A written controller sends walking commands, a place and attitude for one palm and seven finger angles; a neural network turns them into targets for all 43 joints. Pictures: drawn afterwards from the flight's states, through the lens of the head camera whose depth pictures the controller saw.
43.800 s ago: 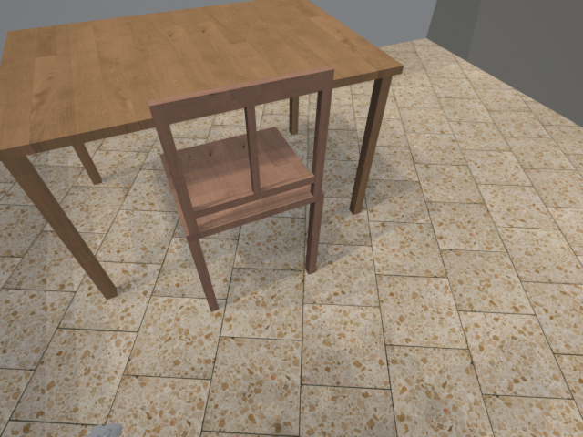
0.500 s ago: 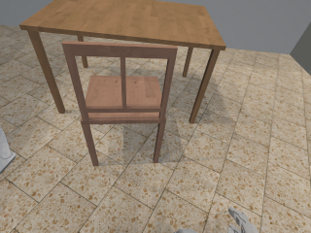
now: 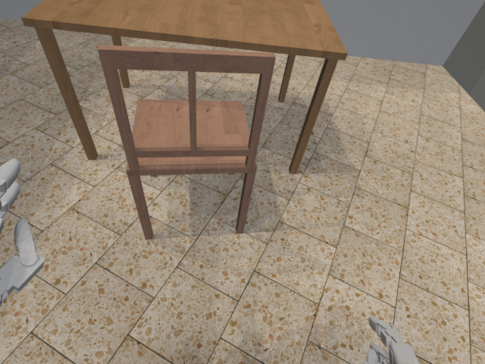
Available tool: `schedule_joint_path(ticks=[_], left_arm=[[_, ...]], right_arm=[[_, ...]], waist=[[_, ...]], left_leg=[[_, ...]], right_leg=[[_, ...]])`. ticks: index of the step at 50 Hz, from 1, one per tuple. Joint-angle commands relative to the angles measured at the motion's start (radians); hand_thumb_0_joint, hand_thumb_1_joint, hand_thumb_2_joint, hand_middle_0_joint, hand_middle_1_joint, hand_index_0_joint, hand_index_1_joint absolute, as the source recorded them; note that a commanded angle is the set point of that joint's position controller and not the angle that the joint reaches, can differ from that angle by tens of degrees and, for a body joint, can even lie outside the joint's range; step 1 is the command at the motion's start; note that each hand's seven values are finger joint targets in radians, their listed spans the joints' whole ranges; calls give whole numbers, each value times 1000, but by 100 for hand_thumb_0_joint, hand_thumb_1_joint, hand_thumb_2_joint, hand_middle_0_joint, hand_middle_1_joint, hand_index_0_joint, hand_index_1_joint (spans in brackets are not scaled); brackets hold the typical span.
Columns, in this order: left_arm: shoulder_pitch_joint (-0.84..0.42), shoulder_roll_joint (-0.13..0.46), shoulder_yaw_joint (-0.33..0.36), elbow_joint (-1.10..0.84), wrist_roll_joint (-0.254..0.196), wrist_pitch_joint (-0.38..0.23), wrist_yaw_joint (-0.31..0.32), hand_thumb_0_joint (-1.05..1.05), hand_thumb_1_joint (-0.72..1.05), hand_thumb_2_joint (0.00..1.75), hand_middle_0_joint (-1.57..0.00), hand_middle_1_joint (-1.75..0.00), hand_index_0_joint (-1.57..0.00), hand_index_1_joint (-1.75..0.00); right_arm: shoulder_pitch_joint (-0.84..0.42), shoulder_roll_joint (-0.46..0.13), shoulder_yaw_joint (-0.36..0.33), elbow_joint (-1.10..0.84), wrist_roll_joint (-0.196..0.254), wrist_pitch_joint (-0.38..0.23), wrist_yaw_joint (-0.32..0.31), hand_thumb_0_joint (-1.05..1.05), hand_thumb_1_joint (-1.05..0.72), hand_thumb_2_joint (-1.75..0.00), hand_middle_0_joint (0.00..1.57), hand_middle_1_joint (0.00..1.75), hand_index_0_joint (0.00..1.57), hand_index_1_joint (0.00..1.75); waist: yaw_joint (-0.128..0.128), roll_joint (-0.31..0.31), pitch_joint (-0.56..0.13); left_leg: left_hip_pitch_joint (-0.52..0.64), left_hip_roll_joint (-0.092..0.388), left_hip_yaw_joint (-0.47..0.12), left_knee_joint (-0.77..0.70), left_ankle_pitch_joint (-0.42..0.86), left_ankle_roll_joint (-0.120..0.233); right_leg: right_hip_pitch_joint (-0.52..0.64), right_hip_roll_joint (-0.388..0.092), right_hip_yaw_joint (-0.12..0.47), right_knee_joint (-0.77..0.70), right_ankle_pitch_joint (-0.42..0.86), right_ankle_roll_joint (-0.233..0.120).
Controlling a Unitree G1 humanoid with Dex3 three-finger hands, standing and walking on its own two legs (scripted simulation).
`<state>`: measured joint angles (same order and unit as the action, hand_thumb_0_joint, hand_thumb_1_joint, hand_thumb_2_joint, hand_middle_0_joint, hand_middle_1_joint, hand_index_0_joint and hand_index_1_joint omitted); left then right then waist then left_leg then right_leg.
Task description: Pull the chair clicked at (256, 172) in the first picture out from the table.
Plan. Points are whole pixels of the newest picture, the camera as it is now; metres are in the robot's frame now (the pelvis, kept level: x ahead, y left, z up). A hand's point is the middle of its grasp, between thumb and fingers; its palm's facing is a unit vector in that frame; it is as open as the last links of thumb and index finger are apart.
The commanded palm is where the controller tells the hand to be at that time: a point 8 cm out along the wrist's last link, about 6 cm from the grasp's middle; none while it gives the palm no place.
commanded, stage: stop stepping back and stand still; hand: left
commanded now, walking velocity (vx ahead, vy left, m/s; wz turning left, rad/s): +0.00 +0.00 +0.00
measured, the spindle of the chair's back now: (192, 113) +0.76 +0.18 -0.06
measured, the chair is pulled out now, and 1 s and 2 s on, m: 0.23 0.23 0.23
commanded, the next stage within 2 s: let the arm hang, fingers relaxed in 1.04 s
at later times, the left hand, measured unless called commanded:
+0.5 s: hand (29, 240) +0.21 +0.27 +0.16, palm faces +0.39 -0.82 -0.41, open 7.4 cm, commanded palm +0.16 +0.31 +0.21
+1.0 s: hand (43, 201) +0.24 +0.26 +0.20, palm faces +0.40 -0.78 -0.47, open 7.4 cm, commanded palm +0.18 +0.30 +0.21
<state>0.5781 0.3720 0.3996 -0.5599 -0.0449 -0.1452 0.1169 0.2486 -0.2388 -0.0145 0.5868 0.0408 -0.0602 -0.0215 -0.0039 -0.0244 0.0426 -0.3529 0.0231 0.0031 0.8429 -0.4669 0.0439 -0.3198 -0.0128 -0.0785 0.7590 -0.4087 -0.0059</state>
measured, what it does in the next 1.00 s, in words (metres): steps on the spot: right foot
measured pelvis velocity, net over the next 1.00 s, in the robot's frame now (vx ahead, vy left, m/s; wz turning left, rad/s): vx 0.05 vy -0.01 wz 0.03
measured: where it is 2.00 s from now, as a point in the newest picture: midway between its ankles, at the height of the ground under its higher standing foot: outside the picture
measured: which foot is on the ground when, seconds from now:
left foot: down 0.00-1.00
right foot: down 0.00-0.00, up 0.02-0.26, down 0.28-1.00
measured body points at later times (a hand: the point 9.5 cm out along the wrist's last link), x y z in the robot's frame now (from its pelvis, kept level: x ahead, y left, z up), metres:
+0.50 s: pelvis +0.02 +0.01 +0.03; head +0.03 +0.02 +0.48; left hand +0.18 +0.31 +0.19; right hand +0.16 -0.23 -0.06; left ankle +0.00 +0.08 -0.70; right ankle +0.05 -0.10 -0.70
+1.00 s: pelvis +0.05 -0.01 +0.04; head +0.07 +0.00 +0.48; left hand +0.21 +0.29 +0.22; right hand +0.23 -0.24 -0.04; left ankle +0.00 +0.08 -0.70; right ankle +0.05 -0.10 -0.70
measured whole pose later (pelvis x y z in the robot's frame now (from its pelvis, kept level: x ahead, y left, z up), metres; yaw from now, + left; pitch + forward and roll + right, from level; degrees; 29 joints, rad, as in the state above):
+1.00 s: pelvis +0.05 -0.01 +0.04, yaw +1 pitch -1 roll -1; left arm 0.57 0.42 0.39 -0.52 -0.07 -0.16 0.14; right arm 0.19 -0.22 0.00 0.59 0.03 -0.09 -0.06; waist 0.01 0.02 0.05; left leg -0.12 -0.02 0.01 0.47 -0.33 0.04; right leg -0.18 0.02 -0.09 0.44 -0.25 -0.03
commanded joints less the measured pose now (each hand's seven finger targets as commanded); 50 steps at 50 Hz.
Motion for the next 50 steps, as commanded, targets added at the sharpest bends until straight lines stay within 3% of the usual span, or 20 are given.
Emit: schedule_joint_path(ticks=[1, 3, 5, 7, 10, 11, 12, 14, 15, 16, 18, 20, 22, 23, 25, 28, 31, 36, 45, 50], left_arm=[[-144, 358, 228, -525, 16, -132, 83, 0, 90, 90, -20, -30, -20, -30], [-96, 396, 293, -426, 9, -127, 79, 0, 90, 90, -20, -30, -20, -30], [-68, 362, 292, -326, 3, -126, 68, 0, 90, 90, -20, -30, -20, -30], [25, 286, 264, -166, -17, -111, 53, 0, 90, 90, -20, -30, -20, -30], [91, 198, 210, 59, -35, -97, 33, 0, 90, 90, -20, -30, -20, -30], [46, 202, 194, 65, -39, -103, 26, 0, 90, 90, -20, -30, -20, -30], [38, 206, 185, 112, -38, -101, 23, 0, 90, 90, -20, -30, -20, -30], [9, 201, 149, 134, -39, -97, 14, 0, 90, 90, -20, -30, -20, -30], [-1, 194, 139, 136, -45, -92, 13, 0, 90, 90, -20, -30, -20, -30], [-50, 194, 115, 93, -40, -88, 11, 0, 90, 90, -20, -30, -20, -30], [-93, 198, 95, -43, -29, -83, 18, 0, 90, 90, -20, -30, -20, -30], [-156, 271, 131, -236, -15, -96, 38, 0, 90, 90, -20, -30, -20, -30], [-171, 276, 139, -324, 3, -111, 57, 0, 90, 90, -20, -30, -20, -30], [-171, 288, 155, -331, 8, -111, 65, 0, 90, 90, -20, -30, -20, -30], [-160, 322, 191, -303, 10, -105, 75, 0, 90, 90, -20, -30, -20, -30], [-82, 263, 189, -158, -10, -106, 70, 0, 90, 90, -20, -30, -20, -30], [19, 180, 143, -10, -30, -89, 49, 0, 90, 90, -20, -30, -20, -30], [8, 165, 100, 5, -36, -76, 32, 0, 90, 90, -20, -30, -20, -30], [-65, 288, 178, -225, -30, -85, 61, 0, 90, 90, -20, -30, -20, -30], [-6, 219, 150, -82, -37, -71, 57, 0, 90, 90, -20, -30, -20, -30]], right_arm=[[-100, -111, -56, -157, -17, -109, -31, 0, -90, -90, 20, 30, 20, 30], [-91, -93, -54, -134, -27, -124, -20, 0, -90, -90, 20, 30, 20, 30], [-70, -101, -68, -110, -15, -118, -4, 0, -90, -90, 20, 30, 20, 30], [-77, -106, -65, -106, -4, -105, -5, 0, -90, -90, 20, 30, 20, 30], [-88, -107, -58, -120, 1, -95, -10, 0, -90, -90, 20, 30, 20, 30], [-111, -107, -54, -124, 3, -92, -14, 0, -90, -90, 20, 30, 20, 30], [-110, -111, -55, -118, 1, -87, -21, 0, -90, -90, 20, 30, 20, 30], [-108, -112, -62, -125, 0, -79, -27, 0, -90, -90, 20, 30, 20, 30], [-120, -110, -58, -130, -4, -80, -28, 0, -90, -90, 20, 30, 20, 30], [-112, -101, -53, -121, -1, -86, -28, 0, -90, -90, 20, 30, 20, 30], [-100, -101, -50, -114, -8, -101, -37, 0, -90, -90, 20, 30, 20, 30], [-135, -104, -35, -118, -22, -123, -52, 0, -90, -90, 20, 30, 20, 30], [-150, -92, -25, -122, -33, -144, -56, 0, -90, -90, 20, 30, 20, 30], [-148, -86, -24, -120, -34, -152, -58, 0, -90, -90, 20, 30, 20, 30], [-139, -85, -27, -114, -28, -161, -60, 0, -90, -90, 20, 30, 20, 30], [-106, -93, -39, -109, -17, -150, -54, 0, -90, -90, 20, 30, 20, 30], [-97, -100, -49, -114, -7, -117, -44, 0, -90, -90, 20, 30, 20, 30], [-131, -114, -52, -136, 0, -84, -43, 0, -90, -90, 20, 30, 20, 30], [-146, -101, -33, -158, -9, -84, -54, 0, -90, -90, 20, 30, 20, 30], [-131, -103, -36, -147, -6, -76, -54, 0, -90, -90, 20, 30, 20, 30]], waist=[[-6, 487, -133], [-31, 447, -90], [-33, 290, -64], [-23, 225, -25], [-18, 151, 14], [-14, 99, -4], [-14, 9, -5], [-17, -175, -49], [-23, -166, -25], [-22, -192, -53], [-20, -150, -71], [-10, 33, -83], [19, 259, -89], [27, 281, -84], [25, 252, -76], [8, 170, -122], [-6, 107, -125], [-12, 13, -130], [2, 144, -164], [-4, 108, -130]], left_leg=[[301, 202, -340, -424, 436, 126], [262, 239, -494, -442, 542, 124], [242, 226, -414, -425, 546, 115], [132, 207, -293, -463, 446, 88], [-45, 163, -210, -522, 256, 48], [-91, 156, -198, -505, 182, 32], [-148, 134, -181, -479, 110, 18], [-179, 47, -117, -338, -6, -3], [-156, 18, -85, -281, 28, -11], [-91, 11, -70, -267, 33, -13], [62, 17, -61, -364, 68, -1], [137, 60, -106, -516, 118, 17], [174, 128, -209, -597, 236, 14], [171, 136, -216, -587, 334, 5], [159, 114, -161, -521, 488, -12], [182, 86, -116, -445, 589, -42], [184, 82, -100, -440, 613, -57], [170, 90, -97, -447, 618, -42], [194, 81, -91, -408, 650, -35], [161, 79, -104, -439, 539, -30]], right_leg=[[-311, 65, 47, 417, -180, -22], [-341, 33, 129, 439, -141, -16], [-276, 14, 130, 312, -85, -12], [-131, -5, 75, 90, -32, -10], [94, 24, -2, -166, 59, -1], [183, 14, 6, -258, 95, -6], [264, -2, 36, -325, 129, -15], [293, -138, 255, -425, 23, -81], [226, -218, 368, -489, -46, -113], [178, -249, 410, -511, -124, -124], [106, -213, 319, -494, -123, -100], [115, -137, 202, -385, 31, -53], [115, -53, 91, -251, 176, -14], [129, -40, 77, -246, 223, -8], [183, -51, 83, -292, 309, -16], [253, -75, 111, -310, 463, -44], [255, -78, 118, -315, 498, -48], [252, -85, 118, -311, 534, -35], [295, -116, 153, -317, 602, -51], [284, -108, 153, -348, 519, -46]])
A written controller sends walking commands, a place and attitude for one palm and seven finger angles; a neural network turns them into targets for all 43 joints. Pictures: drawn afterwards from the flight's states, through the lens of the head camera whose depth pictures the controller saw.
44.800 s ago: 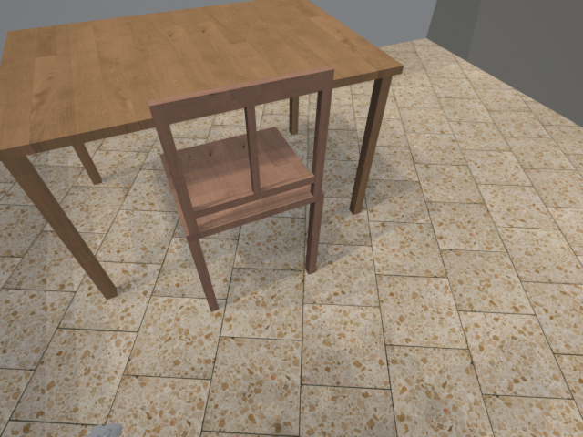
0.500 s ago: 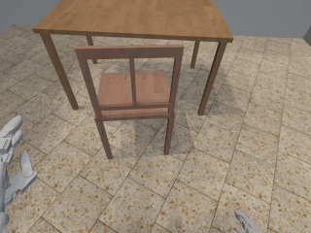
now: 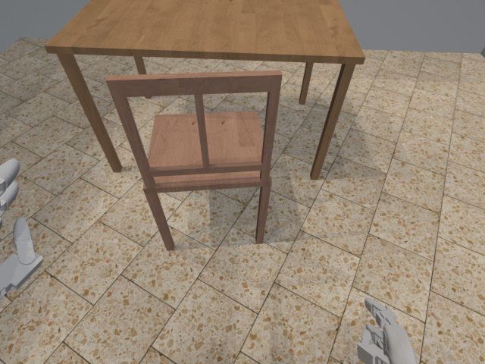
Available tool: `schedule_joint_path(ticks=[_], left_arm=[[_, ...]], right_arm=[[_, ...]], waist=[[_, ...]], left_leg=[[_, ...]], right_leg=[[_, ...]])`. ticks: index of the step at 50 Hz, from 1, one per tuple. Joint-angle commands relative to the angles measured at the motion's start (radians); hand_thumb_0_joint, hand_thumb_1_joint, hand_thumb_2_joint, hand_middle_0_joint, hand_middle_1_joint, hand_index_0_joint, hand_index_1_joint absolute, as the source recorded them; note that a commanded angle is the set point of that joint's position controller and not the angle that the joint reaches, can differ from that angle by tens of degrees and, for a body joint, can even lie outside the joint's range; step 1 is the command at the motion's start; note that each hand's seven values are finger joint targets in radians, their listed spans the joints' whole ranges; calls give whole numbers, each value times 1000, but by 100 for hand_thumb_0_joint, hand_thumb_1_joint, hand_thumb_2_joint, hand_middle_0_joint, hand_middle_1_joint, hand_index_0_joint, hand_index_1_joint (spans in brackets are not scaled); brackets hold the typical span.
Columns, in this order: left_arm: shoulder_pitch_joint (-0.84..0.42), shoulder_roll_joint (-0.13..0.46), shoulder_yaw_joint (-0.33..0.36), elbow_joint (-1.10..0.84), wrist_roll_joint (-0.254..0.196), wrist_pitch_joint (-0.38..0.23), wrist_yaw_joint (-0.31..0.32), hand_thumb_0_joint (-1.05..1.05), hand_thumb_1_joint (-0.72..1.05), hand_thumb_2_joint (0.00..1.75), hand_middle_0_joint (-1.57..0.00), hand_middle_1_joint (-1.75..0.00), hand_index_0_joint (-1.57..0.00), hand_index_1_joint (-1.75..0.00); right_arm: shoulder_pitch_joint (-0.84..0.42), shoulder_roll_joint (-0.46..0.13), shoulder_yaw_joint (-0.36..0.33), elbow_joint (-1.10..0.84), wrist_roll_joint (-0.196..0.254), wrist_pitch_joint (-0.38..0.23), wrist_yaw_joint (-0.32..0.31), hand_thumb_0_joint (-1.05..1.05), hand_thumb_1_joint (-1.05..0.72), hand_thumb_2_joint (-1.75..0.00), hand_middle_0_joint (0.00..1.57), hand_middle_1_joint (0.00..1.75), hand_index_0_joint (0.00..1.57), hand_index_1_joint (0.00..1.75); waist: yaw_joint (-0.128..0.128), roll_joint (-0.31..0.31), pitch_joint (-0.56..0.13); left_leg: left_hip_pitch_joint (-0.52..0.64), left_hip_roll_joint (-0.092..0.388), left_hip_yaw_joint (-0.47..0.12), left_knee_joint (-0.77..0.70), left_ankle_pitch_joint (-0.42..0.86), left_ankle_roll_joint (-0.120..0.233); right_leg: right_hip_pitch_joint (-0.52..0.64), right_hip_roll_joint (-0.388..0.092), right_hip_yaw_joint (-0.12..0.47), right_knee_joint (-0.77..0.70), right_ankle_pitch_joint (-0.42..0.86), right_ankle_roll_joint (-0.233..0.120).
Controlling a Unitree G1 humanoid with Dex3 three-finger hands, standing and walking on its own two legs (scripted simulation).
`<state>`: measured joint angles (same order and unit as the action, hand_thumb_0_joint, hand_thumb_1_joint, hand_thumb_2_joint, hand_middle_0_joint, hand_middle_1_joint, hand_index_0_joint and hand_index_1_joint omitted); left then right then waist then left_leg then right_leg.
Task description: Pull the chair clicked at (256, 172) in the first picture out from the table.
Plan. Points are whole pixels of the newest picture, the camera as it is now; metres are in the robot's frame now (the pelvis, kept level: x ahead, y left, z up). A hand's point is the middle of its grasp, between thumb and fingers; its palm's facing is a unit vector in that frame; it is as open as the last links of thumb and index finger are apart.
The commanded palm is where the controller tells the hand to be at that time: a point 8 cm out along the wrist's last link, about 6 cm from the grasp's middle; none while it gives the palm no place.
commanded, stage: stop stepping back and stand still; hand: left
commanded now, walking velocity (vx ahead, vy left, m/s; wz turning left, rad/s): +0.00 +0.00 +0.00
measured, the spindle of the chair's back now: (202, 133) +0.72 +0.17 -0.09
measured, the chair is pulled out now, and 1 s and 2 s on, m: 0.23 0.23 0.23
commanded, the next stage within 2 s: let the arm hang, fingers relaxed in 0.04 s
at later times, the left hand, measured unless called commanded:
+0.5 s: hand out of the picture +0.04 +0.15 -0.17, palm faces +0.06 -0.99 -0.13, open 6.8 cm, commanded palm none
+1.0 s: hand out of the picture -0.04 +0.15 -0.17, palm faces -0.01 -0.98 -0.19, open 7.4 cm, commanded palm none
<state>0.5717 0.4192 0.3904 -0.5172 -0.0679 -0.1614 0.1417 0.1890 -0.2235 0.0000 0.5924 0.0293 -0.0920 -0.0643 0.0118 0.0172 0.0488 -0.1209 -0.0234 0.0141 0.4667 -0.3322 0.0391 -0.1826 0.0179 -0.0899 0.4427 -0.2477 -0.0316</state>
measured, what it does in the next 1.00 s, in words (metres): stands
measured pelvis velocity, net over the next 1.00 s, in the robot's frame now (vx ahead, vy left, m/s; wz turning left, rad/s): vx -0.03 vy -0.01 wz -0.02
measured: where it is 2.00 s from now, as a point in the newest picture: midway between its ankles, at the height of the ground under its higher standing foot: outside the picture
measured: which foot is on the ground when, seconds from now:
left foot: down 0.00-1.00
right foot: down 0.00-1.00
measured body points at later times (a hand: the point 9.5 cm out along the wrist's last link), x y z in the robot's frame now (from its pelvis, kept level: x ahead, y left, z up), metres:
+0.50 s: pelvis -0.03 -0.01 +0.00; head -0.02 +0.01 +0.45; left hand +0.04 +0.21 -0.16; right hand +0.00 -0.25 -0.14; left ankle -0.05 +0.09 -0.74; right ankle -0.01 -0.10 -0.74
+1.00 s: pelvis -0.03 -0.01 +0.01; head -0.04 -0.03 +0.45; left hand -0.04 +0.20 -0.15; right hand -0.06 -0.22 -0.16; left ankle -0.05 +0.09 -0.74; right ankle -0.01 -0.10 -0.74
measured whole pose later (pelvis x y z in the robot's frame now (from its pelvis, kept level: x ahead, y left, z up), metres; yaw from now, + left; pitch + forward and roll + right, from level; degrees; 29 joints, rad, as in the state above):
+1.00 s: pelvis -0.03 -0.01 +0.01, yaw -1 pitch -2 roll +0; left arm 0.31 0.13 -0.03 1.11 0.01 0.00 0.03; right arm 0.34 -0.13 0.01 1.10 -0.02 0.00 -0.03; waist -0.01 0.03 0.01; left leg -0.12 -0.02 0.03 0.39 -0.24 0.03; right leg -0.20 0.03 -0.07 0.38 -0.16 -0.05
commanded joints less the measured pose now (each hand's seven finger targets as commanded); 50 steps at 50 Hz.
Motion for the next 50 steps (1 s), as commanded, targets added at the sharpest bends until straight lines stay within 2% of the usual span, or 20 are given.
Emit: schedule_joint_path(ticks=[1, 4, 6, 7, 8, 9, 10, 12, 14, 15, 16, 18, 20, 24, 25, 28, 30, 34, 43, 50], left_arm=[[-4, 164, 150, -110, -14, -54, 29, 0, 90, 90, -20, -30, -20, -30], [-1, 146, 129, -73, -15, -47, 22, 0, 90, 90, -20, -30, -20, -30], [-15, 143, 114, -80, -12, -46, 19, 0, 90, 90, -20, -30, -20, -30], [-100, -21, -286, 628, 89, 51, -97, 0, 90, 90, -20, -30, -20, -30], [-114, -52, -249, 677, 99, 109, -127, 0, 90, 90, -20, -30, -20, -30], [-107, -65, -251, 678, 106, 133, -136, 0, 90, 90, -20, -30, -20, -30], [-140, -87, -267, 710, 108, 138, -137, 0, 90, 90, -20, -30, -20, -30], [-196, -82, -293, 806, 108, 139, -137, 0, 90, 90, -20, -30, -20, -30], [-251, -58, -307, 914, 102, 140, -134, 0, 90, 90, -20, -30, -20, -30], [-287, -50, -313, 964, 98, 149, -129, 0, 90, 90, -20, -30, -20, -30], [-298, -52, -321, 1012, 93, 152, -126, 0, 90, 90, -20, -30, -20, -30], [-312, -56, -335, 1104, 82, 154, -120, 0, 90, 90, -20, -30, -20, -30], [-300, -55, -347, 1198, 76, 158, -116, 0, 90, 90, -20, -30, -20, -30], [-253, -110, -346, 1335, 76, 155, -113, 0, 90, 90, -20, -30, -20, -30], [-261, -103, -354, 1353, 78, 155, -113, 0, 90, 90, -20, -30, -20, -30], [-275, -119, -366, 1409, 74, 153, -117, 0, 90, 90, -20, -30, -20, -30], [-283, -121, -371, 1438, 76, 153, -117, 0, 90, 90, -20, -30, -20, -30], [-265, -141, -380, 1493, 73, 147, -115, 0, 90, 90, -20, -30, -20, -30], [-221, -165, -391, 1570, 68, 138, -103, 0, 90, 90, -20, -30, -20, -30], [-208, -183, -392, 1597, 70, 138, -98, 0, 90, 90, -20, -30, -20, -30]], right_arm=[[-71, -119, -50, -151, 6, -41, -10, 0, -90, -90, 20, 30, 20, 30], [-76, -126, -52, -150, 8, -36, -10, 0, -90, -90, 20, 30, 20, 30], [-81, -127, -49, -152, 7, -37, -10, 0, -90, -90, 20, 30, 20, 30], [-85, -214, -74, 68, 4, -97, 77, 0, -90, -90, 20, 30, 20, 30], [7, -191, -85, 108, -26, -41, 82, 0, -90, -90, 20, 30, 20, 30], [23, -175, -76, 91, -32, -3, 79, 0, -90, -90, 20, 30, 20, 30], [26, -137, -65, 88, -39, 14, 77, 0, -90, -90, 20, 30, 20, 30], [26, -120, -49, 76, -53, 36, 76, 0, -90, -90, 20, 30, 20, 30], [39, -113, -47, 98, -55, 53, 74, 0, -90, -90, 20, 30, 20, 30], [50, -111, -48, 114, -55, 61, 71, 0, -90, -90, 20, 30, 20, 30], [50, -105, -43, 134, -56, 66, 68, 0, -90, -90, 20, 30, 20, 30], [43, -108, -34, 173, -57, 66, 59, 0, -90, -90, 20, 30, 20, 30], [32, -118, -25, 210, -55, 67, 53, 0, -90, -90, 20, 30, 20, 30], [78, -70, -21, 279, -55, 74, 41, 0, -90, -90, 20, 30, 20, 30], [93, -68, -22, 288, -52, 80, 42, 0, -90, -90, 20, 30, 20, 30], [133, -61, -24, 324, -53, 88, 43, 0, -90, -90, 20, 30, 20, 30], [162, -60, -26, 343, -52, 93, 43, 0, -90, -90, 20, 30, 20, 30], [203, -51, -22, 384, -52, 90, 43, 0, -90, -90, 20, 30, 20, 30], [230, -15, -10, 463, -45, 82, 33, 0, -90, -90, 20, 30, 20, 30], [233, 9, -9, 496, -42, 82, 29, 0, -90, -90, 20, 30, 20, 30]], waist=[[-21, 41, -140], [-22, -4, -138], [-20, 1, -128], [-63, -49, -30], [-48, -80, -114], [-48, -71, -98], [-43, -102, -118], [-31, -188, -121], [-35, -273, -141], [-42, -255, -124], [-38, -197, -119], [-28, -28, -99], [-5, 132, -53], [-3, 220, -63], [-3, 169, -48], [-10, 101, -15], [-16, 8, 10], [-20, -64, 16], [-21, -35, 17], [-18, -17, 65]], left_leg=[[-69, 126, -112, -64, 384, -23], [-75, 129, -114, -81, 357, -14], [-90, 130, -115, -95, 338, -13], [-118, 123, -101, 85, 456, -8], [-99, 133, -106, 89, 433, 0], [-115, 133, -109, 80, 342, 19], [-155, 132, -123, 76, 285, 35], [-226, 90, -131, 95, 176, 41], [-207, 40, -86, 131, 181, 16], [-190, 43, -81, 122, 178, 10], [-161, 49, -85, 87, 221, 10], [-113, 85, -140, 3, 353, 19], [-150, 120, -178, -71, 371, 32], [-163, 109, -156, -116, 160, 29], [-166, 109, -156, -127, 112, 29], [-195, 106, -158, -163, -20, 27], [-204, 110, -159, -183, -66, 28], [-163, 100, -140, -168, -6, 29], [-90, 113, -108, -161, 144, 22], [-97, 113, -100, -169, 130, 17]], right_leg=[[143, -136, 168, -36, 350, -16], [136, -131, 157, -42, 330, -5], [138, -132, 155, -47, 312, -3], [-73, -174, 67, 121, 361, -26], [-126, -168, 105, 124, 224, -34], [-160, -150, 100, 121, 126, -27], [-146, -144, 92, 119, 84, -26], [-84, -175, 146, 74, 117, -41], [-17, -238, 202, 31, 287, -79], [-25, -245, 192, 29, 296, -90], [-27, -233, 188, 35, 328, -83], [-32, -178, 165, 46, 300, -52], [-1, -127, 134, 21, 171, -19], [58, -121, 135, -62, 83, -28], [59, -116, 132, -81, 61, -26], [38, -118, 148, -122, -28, -30], [18, -112, 150, -144, -80, -26], [-11, -121, 180, -170, -87, -23], [-6, -124, 177, -154, 61, -19], [-22, -118, 175, -163, 40, -17]])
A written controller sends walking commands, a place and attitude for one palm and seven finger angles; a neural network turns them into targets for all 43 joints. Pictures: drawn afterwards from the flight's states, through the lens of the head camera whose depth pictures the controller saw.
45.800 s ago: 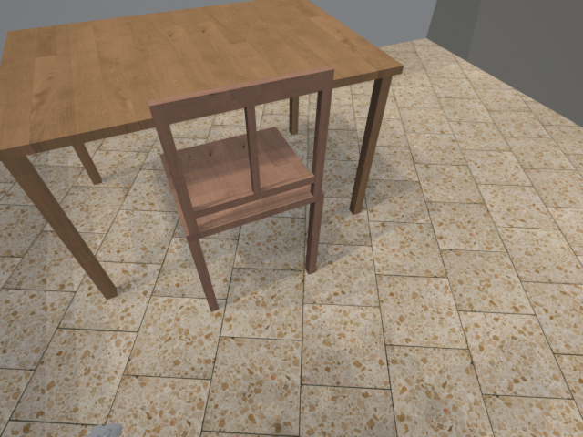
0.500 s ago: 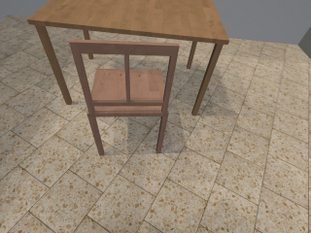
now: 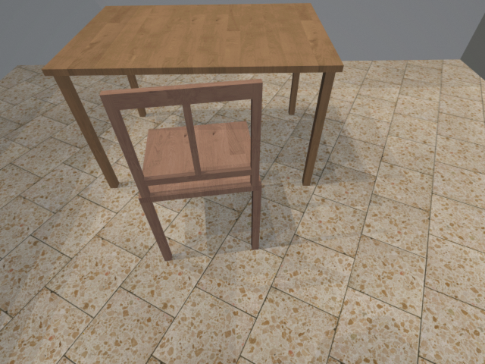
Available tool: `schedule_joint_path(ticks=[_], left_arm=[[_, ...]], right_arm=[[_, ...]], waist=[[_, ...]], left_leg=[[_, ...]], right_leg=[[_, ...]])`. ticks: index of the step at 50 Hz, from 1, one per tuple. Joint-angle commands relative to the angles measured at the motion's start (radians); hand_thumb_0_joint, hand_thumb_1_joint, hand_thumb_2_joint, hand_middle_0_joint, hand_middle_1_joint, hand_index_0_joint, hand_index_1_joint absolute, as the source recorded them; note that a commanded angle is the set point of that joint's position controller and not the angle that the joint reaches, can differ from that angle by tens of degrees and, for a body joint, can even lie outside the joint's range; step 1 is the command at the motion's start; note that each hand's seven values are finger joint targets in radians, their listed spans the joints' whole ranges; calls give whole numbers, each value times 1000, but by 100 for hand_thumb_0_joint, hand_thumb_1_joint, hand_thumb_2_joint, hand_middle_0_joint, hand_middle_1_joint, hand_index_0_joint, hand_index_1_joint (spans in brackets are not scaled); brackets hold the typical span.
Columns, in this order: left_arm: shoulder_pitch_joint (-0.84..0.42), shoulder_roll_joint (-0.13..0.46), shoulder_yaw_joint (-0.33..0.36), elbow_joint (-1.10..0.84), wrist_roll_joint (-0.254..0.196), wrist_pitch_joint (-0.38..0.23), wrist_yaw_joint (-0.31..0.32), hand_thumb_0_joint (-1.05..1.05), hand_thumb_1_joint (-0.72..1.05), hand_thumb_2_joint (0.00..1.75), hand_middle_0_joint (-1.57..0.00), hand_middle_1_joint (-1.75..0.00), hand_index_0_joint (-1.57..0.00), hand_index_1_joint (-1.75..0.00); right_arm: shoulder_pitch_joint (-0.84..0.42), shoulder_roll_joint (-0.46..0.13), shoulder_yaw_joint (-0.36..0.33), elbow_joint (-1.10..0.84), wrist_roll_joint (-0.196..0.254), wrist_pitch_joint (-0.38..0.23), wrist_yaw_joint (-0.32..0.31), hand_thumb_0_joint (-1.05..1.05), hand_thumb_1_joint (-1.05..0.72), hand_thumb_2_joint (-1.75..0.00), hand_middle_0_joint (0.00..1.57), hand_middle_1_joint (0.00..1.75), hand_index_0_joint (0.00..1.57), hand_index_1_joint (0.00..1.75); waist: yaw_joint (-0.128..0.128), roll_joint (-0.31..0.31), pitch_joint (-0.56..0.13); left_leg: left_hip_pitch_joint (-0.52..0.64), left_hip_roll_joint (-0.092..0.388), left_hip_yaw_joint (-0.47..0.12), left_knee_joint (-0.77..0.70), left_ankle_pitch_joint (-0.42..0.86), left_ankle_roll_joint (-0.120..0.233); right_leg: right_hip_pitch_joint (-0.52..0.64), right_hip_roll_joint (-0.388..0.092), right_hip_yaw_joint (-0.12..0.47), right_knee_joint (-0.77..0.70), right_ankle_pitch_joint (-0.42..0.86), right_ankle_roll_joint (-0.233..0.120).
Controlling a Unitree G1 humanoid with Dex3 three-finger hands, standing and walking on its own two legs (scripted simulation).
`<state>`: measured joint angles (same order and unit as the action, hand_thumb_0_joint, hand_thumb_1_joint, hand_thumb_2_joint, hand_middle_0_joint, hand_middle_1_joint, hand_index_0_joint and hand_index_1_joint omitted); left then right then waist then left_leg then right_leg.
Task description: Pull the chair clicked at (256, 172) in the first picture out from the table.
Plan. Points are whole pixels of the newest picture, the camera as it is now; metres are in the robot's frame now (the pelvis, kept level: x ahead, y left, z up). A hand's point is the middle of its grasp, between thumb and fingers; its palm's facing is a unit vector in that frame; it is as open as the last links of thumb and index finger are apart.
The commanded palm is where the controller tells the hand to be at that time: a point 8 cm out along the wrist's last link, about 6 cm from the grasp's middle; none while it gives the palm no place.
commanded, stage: let the arm hang, fingers relaxed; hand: left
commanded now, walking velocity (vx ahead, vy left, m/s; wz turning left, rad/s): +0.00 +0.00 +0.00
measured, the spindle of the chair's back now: (192, 141) +0.75 +0.20 -0.10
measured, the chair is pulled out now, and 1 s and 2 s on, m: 0.23 0.23 0.23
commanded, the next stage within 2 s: look to check the result in 0.24 s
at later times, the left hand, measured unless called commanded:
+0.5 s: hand out of the picture +0.00 +0.15 -0.17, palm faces +0.02 -0.98 -0.18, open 7.4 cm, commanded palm none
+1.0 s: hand out of the picture +0.01 +0.15 -0.17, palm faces +0.01 -0.98 -0.18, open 7.3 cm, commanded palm none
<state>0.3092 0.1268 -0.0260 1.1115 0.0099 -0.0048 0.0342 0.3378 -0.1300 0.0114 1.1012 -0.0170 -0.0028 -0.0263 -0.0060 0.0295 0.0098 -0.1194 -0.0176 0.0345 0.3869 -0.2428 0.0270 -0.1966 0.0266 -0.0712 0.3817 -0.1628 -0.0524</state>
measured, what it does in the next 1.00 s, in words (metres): stands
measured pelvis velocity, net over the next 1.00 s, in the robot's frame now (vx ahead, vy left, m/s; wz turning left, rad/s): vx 0.02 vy -0.01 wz -0.01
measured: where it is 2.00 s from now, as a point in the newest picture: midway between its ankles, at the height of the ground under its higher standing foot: outside the picture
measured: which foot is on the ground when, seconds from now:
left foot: down 0.00-1.00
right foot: down 0.00-1.00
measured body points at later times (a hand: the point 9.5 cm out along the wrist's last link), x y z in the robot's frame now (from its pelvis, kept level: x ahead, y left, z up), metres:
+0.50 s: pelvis +0.01 -0.01 +0.00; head +0.02 -0.02 +0.45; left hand +0.00 +0.20 -0.16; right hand -0.03 -0.21 -0.17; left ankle -0.02 +0.10 -0.74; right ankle +0.03 -0.08 -0.74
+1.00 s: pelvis +0.02 -0.01 +0.00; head +0.03 -0.02 +0.45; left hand +0.01 +0.20 -0.16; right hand -0.01 -0.21 -0.17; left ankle -0.02 +0.10 -0.74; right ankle +0.03 -0.08 -0.74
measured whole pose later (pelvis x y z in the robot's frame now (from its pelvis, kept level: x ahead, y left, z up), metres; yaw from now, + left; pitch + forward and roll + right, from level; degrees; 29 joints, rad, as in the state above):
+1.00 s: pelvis +0.02 -0.01 +0.00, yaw -1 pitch -1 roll +0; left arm 0.32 0.11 -0.02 1.14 0.00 -0.02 0.04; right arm 0.34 -0.12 0.00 1.14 -0.02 -0.01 -0.05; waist -0.01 0.03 0.01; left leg -0.08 0.01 0.04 0.38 -0.28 0.01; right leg -0.16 0.06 -0.06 0.37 -0.19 -0.07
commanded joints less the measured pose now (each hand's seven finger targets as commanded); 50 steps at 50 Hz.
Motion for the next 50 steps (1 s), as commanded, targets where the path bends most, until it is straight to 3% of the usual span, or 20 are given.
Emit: schedule_joint_path(ticks=[1, 6, 20, 34, 43, 50], left_arm=[[57, 102, 25, -28, -8, -18, 9, 0, 90, 90, -20, -30, -20, -30], [63, 91, 25, -17, -9, -21, 10, 0, 90, 90, -20, -30, -20, -30], [76, 78, 24, -6, -10, -23, 14, 0, 90, 90, -20, -30, -20, -30], [78, 70, 26, -3, -11, -25, 16, 0, 90, 90, -20, -30, -20, -30], [82, 72, 25, -2, -11, -22, 16, 0, 90, 90, -20, -30, -20, -30], [81, 73, 26, -6, -11, -23, 18, 0, 90, 90, -20, -30, -20, -30]], right_arm=[[84, -79, -20, -10, 2, -6, -10, 0, -90, -90, 20, 30, 20, 30], [90, -68, -20, 0, 2, -8, -14, 0, -90, -90, 20, 30, 20, 30], [106, -64, -22, 15, 5, -9, -20, 0, -90, -90, 20, 30, 20, 30], [108, -57, -22, 26, 3, -11, -25, 0, -90, -90, 20, 30, 20, 30], [109, -56, -20, 29, 3, -7, -24, 0, -90, -90, 20, 30, 20, 30], [107, -60, -23, 25, 4, -8, -25, 0, -90, -90, 20, 30, 20, 30]], waist=[[-2, -32, 110], [-4, 2, 88], [-5, -37, 81], [-8, -28, 74], [-7, -30, 106], [-8, -29, 77]], left_leg=[[-99, 105, -117, -92, 26, 29], [-83, 108, -111, -87, 51, 27], [-65, 110, -101, -74, 79, 23], [-38, 119, -91, -74, 115, 20], [-53, 116, -86, -77, 80, 19], [-36, 119, -88, -68, 106, 19]], right_leg=[[-15, -127, 160, -107, -64, 5], [2, -127, 168, -105, -26, 3], [20, -126, 165, -101, 26, 5], [29, -125, 166, -89, 98, 3], [15, -123, 173, -103, 49, 7], [29, -122, 169, -93, 95, 7]])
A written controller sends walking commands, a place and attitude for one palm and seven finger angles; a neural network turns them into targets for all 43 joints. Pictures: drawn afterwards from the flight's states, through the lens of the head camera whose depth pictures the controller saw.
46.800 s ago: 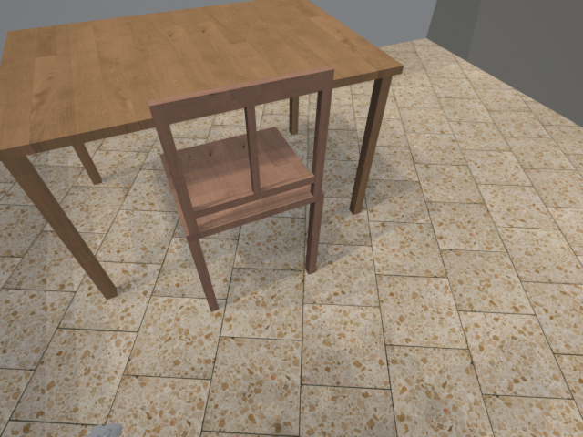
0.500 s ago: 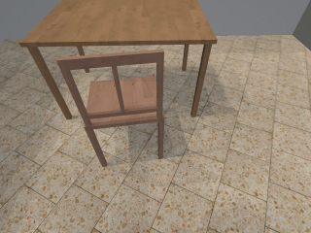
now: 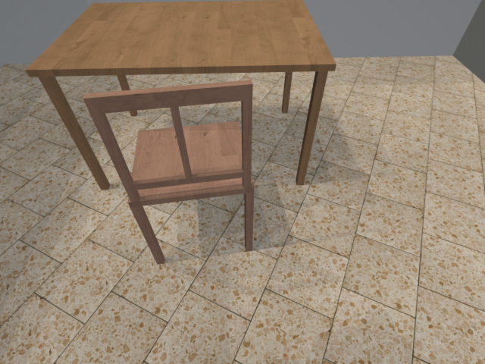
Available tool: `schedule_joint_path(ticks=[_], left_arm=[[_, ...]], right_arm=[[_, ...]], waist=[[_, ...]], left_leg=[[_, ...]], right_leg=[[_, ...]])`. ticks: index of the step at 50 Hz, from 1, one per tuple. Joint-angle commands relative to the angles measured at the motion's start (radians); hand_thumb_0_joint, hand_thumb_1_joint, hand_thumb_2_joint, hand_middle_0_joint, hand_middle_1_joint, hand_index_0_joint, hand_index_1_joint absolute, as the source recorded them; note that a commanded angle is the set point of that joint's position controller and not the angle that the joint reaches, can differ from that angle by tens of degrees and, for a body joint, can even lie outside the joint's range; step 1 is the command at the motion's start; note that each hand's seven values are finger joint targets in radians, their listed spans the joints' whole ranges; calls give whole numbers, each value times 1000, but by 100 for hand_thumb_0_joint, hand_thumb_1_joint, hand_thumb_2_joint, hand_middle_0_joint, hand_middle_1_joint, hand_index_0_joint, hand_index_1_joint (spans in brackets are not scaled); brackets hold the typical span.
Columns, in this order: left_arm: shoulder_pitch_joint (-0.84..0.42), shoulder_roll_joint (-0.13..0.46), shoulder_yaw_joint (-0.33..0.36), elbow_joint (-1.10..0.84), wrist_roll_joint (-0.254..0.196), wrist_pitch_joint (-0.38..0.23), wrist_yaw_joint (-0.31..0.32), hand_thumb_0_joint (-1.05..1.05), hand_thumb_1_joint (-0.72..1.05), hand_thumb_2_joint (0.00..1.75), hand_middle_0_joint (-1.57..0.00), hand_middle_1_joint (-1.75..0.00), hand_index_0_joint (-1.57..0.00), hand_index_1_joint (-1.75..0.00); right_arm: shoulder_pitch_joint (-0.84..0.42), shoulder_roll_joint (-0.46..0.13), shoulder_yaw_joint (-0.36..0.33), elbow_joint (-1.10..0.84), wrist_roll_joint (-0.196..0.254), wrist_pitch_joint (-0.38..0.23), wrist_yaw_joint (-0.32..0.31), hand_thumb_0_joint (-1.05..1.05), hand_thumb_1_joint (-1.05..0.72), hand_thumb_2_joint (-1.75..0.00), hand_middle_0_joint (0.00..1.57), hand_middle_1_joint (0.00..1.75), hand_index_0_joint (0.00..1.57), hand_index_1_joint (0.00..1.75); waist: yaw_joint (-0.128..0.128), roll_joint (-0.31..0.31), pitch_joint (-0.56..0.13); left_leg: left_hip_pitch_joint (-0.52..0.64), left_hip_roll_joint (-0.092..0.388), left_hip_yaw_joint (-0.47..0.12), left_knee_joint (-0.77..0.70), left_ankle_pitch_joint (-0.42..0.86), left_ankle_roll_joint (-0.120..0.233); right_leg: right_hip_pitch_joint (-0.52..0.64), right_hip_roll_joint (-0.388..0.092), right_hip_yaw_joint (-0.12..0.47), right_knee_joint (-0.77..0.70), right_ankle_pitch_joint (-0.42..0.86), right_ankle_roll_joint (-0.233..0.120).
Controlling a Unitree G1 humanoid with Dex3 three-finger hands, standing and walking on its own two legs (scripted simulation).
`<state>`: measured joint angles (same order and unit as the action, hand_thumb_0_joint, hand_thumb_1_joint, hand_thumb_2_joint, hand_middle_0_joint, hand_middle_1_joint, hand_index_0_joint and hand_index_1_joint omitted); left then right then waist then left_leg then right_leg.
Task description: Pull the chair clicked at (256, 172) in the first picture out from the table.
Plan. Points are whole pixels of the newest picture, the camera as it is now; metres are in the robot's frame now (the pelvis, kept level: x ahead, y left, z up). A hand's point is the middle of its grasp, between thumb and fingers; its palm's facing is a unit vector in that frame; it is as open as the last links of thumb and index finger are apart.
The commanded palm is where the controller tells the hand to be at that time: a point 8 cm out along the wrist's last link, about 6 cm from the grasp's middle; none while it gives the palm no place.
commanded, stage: look to check the result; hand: left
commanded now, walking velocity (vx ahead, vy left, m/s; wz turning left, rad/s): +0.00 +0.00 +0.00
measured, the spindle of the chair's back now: (182, 144) +0.72 +0.22 -0.10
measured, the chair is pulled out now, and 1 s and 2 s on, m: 0.23 0.23 0.23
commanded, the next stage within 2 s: take the last steps up to it in 0.04 s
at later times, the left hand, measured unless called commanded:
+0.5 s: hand out of the picture +0.00 +0.18 -0.20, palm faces +0.08 -0.99 -0.13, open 7.4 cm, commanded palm none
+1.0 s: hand (163, 296) +0.30 +0.21 -0.20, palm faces +0.05 -0.98 -0.17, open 7.4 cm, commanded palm none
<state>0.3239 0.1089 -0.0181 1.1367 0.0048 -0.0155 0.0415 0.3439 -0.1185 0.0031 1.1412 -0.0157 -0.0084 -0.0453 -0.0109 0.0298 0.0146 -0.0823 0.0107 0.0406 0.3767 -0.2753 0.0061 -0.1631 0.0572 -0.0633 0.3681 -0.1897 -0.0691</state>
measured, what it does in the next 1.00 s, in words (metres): walks ahead: right foot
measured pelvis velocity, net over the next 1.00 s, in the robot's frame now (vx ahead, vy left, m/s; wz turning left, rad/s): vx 0.22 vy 0.02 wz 0.07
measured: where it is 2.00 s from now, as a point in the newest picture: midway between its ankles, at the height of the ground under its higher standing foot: (238, 330)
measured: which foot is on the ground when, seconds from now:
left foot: down 0.00-0.84, up 0.86-1.00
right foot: down 0.00-0.50, up 0.52-0.82, down 0.84-1.00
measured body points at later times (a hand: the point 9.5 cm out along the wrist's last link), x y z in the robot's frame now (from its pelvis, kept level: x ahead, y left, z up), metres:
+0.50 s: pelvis +0.04 +0.02 -0.01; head +0.04 +0.04 +0.43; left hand +0.00 +0.23 -0.18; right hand -0.03 -0.20 -0.16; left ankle -0.02 +0.11 -0.74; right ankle +0.01 -0.07 -0.74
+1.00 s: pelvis +0.22 +0.02 -0.03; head +0.26 +0.04 +0.42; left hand +0.30 +0.26 -0.18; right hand +0.24 -0.23 -0.17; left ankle +0.18 +0.13 -0.72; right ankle +0.28 -0.13 -0.74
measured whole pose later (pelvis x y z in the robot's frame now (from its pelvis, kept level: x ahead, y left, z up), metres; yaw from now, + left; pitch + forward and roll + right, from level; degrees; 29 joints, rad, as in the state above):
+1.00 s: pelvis +0.22 +0.02 -0.03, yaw +4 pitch +0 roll -2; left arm 0.18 0.19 0.06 0.94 0.04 -0.01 0.00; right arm 0.29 -0.18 -0.06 1.01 -0.02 -0.03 -0.01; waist -0.05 0.00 0.08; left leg -0.36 0.07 0.02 0.91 -0.49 0.04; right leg -0.39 -0.03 -0.04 0.66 -0.27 0.01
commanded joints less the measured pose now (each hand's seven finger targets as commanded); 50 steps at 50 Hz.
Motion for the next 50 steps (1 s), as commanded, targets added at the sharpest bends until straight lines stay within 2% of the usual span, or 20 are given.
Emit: schedule_joint_path(ticks=[1, 10, 16, 19, 22, 23, 24, 25, 26, 30, 36, 39, 40, 41, 42, 43, 44, 46, 48, 50], left_arm=[[66, 89, 17, -30, -6, -12, 10, 0, 90, 90, -20, -30, -20, -30], [75, 92, 19, -26, -5, -11, 10, 0, 90, 90, -20, -30, -20, -30], [109, 135, 56, -54, 12, 2, -5, 0, 90, 90, -20, -30, -20, -30], [120, 151, 74, -74, 14, -10, -6, 0, 90, 90, -20, -30, -20, -30], [70, 155, 85, -106, 16, -21, -12, 0, 90, 90, -20, -30, -20, -30], [43, 135, 82, -121, 14, -21, -19, 0, 90, 90, -20, -30, -20, -30], [8, 95, 75, -152, 10, -21, -30, 0, 90, 90, -20, -30, -20, -30], [-59, 80, 65, -194, 15, -25, -35, 0, 90, 90, -20, -30, -20, -30], [-147, 107, 67, -217, 25, -27, -36, 0, 90, 90, -20, -30, -20, -30], [-193, 108, 72, -245, 15, -32, -62, 0, 90, 90, -20, -30, -20, -30], [-207, 106, 75, -279, 6, -9, -74, 0, 90, 90, -20, -30, -20, -30], [-22, 147, 97, -230, 10, -10, -62, 0, 90, 90, -20, -30, -20, -30], [113, 186, 110, -192, 13, -15, -56, 0, 90, 90, -20, -30, -20, -30], [231, 268, 135, -160, 19, -24, -47, 0, 90, 90, -20, -30, -20, -30], [235, 331, 148, -162, 9, -24, -40, 0, 90, 90, -20, -30, -20, -30], [153, 313, 146, -184, 6, -21, -30, 0, 90, 90, -20, -30, -20, -30], [40, 306, 140, -214, 12, -14, -21, 0, 90, 90, -20, -30, -20, -30], [-133, 247, 115, -264, 29, -14, -15, 0, 90, 90, -20, -30, -20, -30], [-226, 234, 111, -289, 31, -20, -30, 0, 90, 90, -20, -30, -20, -30], [-226, 186, 98, -282, 20, -5, -41, 0, 90, 90, -20, -30, -20, -30]], right_arm=[[100, -70, -14, -12, 3, -2, -7, 0, -90, -90, 20, 30, 20, 30], [114, -70, -16, -6, 2, 2, -6, 0, -90, -90, 20, 30, 20, 30], [142, -69, -33, -28, -14, 13, 16, 0, -90, -90, 20, 30, 20, 30], [142, -62, -40, -39, -9, -2, 19, 0, -90, -90, 20, 30, 20, 30], [205, -58, -40, -35, -7, -19, 24, 0, -90, -90, 20, 30, 20, 30], [260, -64, -39, -19, -10, -25, 26, 0, -90, -90, 20, 30, 20, 30], [331, -120, -57, -4, -21, -30, 21, 0, -90, -90, 20, 30, 20, 30], [380, -166, -74, -3, -24, -32, 8, 0, -90, -90, 20, 30, 20, 30], [382, -148, -70, -4, -21, -38, 2, 0, -90, -90, 20, 30, 20, 30], [276, -137, -63, -36, -17, -80, -1, 0, -90, -90, 20, 30, 20, 30], [210, -164, -52, -50, -20, -77, -1, 0, -90, -90, 20, 30, 20, 30], [186, -183, -57, -51, -10, -64, 0, 0, -90, -90, 20, 30, 20, 30], [165, -182, -62, -61, -3, -62, 10, 0, -90, -90, 20, 30, 20, 30], [172, -140, -65, -80, 10, -66, 20, 0, -90, -90, 20, 30, 20, 30], [146, -110, -68, -115, 16, -64, 19, 0, -90, -90, 20, 30, 20, 30], [64, -134, -73, -142, 8, -57, 22, 0, -90, -90, 20, 30, 20, 30], [13, -94, -68, -181, 2, -62, 38, 0, -90, -90, 20, 30, 20, 30], [52, -71, -62, -168, -6, -26, 37, 0, -90, -90, 20, 30, 20, 30], [211, -69, -64, -126, -6, -13, 41, 0, -90, -90, 20, 30, 20, 30], [371, -100, -67, -70, -13, -27, 39, 0, -90, -90, 20, 30, 20, 30]], waist=[[-4, -31, 83], [-4, -30, 88], [9, -134, 150], [1, -140, 144], [-46, -48, 130], [-68, 41, 134], [-93, 242, 141], [-111, 324, 176], [-123, 259, 230], [-55, -12, 171], [-12, 107, 136], [79, 51, 58], [135, -11, -19], [174, -197, -99], [146, -338, -112], [134, -179, -9], [75, -66, 87], [-16, -188, 125], [-119, -206, 50], [-167, 47, -15]], left_leg=[[-75, 92, -92, -61, 137, 41], [-80, 84, -79, -47, 75, 39], [-266, 9, -24, 117, -196, 56], [-305, 20, 1, 290, -157, 51], [-177, 51, -19, 146, -143, 63], [-73, 65, -89, 21, -156, 88], [38, 202, -329, -114, -254, 160], [124, 357, -547, -221, -318, 243], [121, 365, -563, -235, -182, 271], [147, 304, -306, -156, 355, 225], [-15, 223, -108, -147, 426, 162], [-80, 182, -41, 111, 676, 115], [-171, 137, -7, 284, 602, 87], [-356, 20, 50, 582, 302, 48], [-485, -39, 15, 923, -286, 41], [-587, 21, -83, 1020, -299, 47], [-583, 81, -110, 945, -313, 48], [-344, 136, -159, 745, -337, 47], [-64, 99, -42, 422, -191, 32], [125, 16, 31, 177, -78, -12]], right_leg=[[-9, -154, 162, -81, 120, 24], [-9, -151, 164, -92, 47, 29], [-61, -208, 288, -161, -523, -49], [-78, -312, 393, -216, -556, -126], [-189, -308, 327, -100, -480, -130], [-290, -219, 224, 36, -443, -90], [-460, -81, 82, 289, -373, -27], [-622, -26, -26, 490, -361, 10], [-669, -81, 30, 620, -343, 6], [-639, -137, 38, 647, -224, 38], [-309, -91, -58, 352, -55, 32], [1, -23, -89, 250, 5, -2], [187, -49, -15, 227, 3, -33], [356, -257, 307, 134, -65, -134], [318, -474, 638, -64, -79, -238], [228, -474, 677, -108, -205, -264], [17, -467, 612, -103, -340, -239], [-360, -435, 453, -135, -404, -160], [-489, -340, 260, -69, -322, -95], [-555, -173, 89, 250, -400, -20]])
